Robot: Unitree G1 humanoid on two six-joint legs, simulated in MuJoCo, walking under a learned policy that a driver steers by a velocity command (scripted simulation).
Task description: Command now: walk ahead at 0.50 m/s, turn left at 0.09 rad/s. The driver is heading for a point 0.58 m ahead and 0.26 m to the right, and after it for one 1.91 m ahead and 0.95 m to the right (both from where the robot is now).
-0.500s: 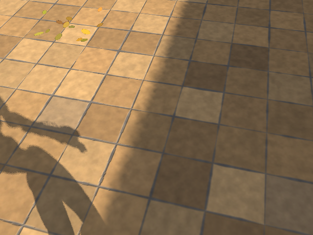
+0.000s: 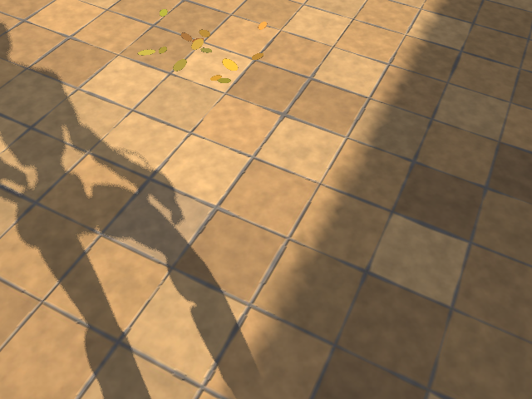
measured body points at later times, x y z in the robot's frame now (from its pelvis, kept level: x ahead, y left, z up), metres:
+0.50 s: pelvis +0.29 -0.08 -0.01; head +0.32 -0.09 +0.44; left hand +0.47 +0.16 -0.11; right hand +0.37 -0.37 -0.11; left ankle +0.26 +0.08 -0.65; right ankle +0.32 -0.15 -0.74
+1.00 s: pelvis +0.53 -0.08 -0.01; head +0.57 -0.09 +0.44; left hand +0.78 +0.11 -0.11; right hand +0.53 -0.39 -0.09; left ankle +0.63 -0.01 -0.74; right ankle +0.44 -0.19 -0.66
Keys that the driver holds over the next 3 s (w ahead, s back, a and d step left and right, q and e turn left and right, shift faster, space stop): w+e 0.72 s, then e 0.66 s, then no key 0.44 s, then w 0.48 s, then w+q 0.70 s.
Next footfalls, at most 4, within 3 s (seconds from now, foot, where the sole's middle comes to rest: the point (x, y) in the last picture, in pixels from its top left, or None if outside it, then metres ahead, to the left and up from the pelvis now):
0.34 right None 0.36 -0.16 -0.78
0.80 left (270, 326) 0.66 -0.03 -0.78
1.26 right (366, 372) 0.54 -0.27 -0.78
1.68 left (291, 316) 0.69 -0.08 -0.78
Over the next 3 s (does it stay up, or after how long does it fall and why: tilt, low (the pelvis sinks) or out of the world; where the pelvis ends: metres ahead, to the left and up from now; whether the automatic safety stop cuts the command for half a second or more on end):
stays up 0.94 -0.51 -0.01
